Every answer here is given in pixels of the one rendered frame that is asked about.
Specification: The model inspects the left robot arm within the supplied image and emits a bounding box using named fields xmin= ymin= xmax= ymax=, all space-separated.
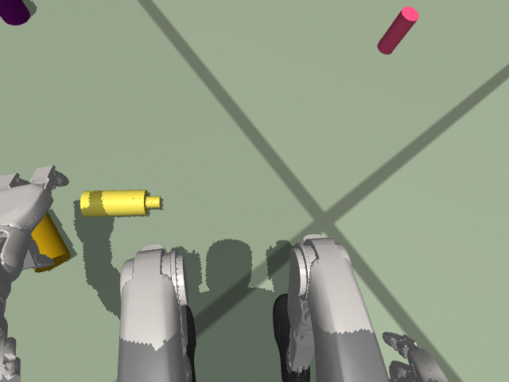
xmin=0 ymin=225 xmax=30 ymax=382

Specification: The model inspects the right robot hand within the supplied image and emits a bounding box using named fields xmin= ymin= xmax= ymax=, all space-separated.
xmin=383 ymin=332 xmax=449 ymax=382

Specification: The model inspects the right robot foot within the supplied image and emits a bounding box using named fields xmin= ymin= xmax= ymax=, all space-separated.
xmin=273 ymin=294 xmax=310 ymax=382

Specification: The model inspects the left robot hand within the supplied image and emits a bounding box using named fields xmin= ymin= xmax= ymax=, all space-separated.
xmin=0 ymin=165 xmax=69 ymax=270

